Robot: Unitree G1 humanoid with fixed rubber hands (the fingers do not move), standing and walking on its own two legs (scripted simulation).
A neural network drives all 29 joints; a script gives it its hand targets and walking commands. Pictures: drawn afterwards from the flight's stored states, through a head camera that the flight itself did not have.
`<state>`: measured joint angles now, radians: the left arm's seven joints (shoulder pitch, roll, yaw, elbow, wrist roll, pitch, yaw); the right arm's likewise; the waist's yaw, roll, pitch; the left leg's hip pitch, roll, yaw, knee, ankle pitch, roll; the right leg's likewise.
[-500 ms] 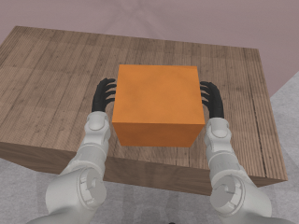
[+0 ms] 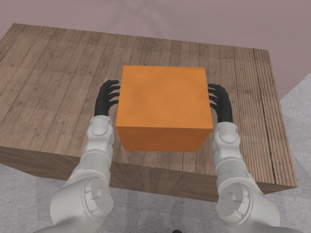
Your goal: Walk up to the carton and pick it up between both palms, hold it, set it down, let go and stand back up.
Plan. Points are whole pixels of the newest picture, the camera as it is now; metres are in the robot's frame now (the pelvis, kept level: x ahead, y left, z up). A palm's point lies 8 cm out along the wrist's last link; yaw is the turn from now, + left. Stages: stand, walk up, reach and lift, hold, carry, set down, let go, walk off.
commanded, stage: set down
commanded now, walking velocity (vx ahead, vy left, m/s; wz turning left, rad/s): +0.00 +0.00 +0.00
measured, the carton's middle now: (162, 111) +0.46 -0.01 -0.04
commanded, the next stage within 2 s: none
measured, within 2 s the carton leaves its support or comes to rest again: neither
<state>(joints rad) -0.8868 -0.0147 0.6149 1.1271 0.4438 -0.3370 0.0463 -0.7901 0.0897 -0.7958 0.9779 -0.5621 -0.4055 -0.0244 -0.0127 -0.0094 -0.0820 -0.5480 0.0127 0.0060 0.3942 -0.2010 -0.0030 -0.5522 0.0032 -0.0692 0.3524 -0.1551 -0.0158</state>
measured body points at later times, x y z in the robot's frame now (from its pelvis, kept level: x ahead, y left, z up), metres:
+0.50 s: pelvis +0.00 +0.00 +0.00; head +0.13 +0.01 +0.43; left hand +0.45 +0.15 +0.01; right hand +0.43 -0.17 +0.01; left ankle -0.03 +0.12 -0.74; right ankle -0.02 -0.11 -0.74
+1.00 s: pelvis -0.02 +0.00 -0.04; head +0.10 +0.01 +0.40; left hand +0.46 +0.17 +0.01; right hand +0.44 -0.19 +0.00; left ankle -0.03 +0.12 -0.74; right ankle -0.02 -0.11 -0.74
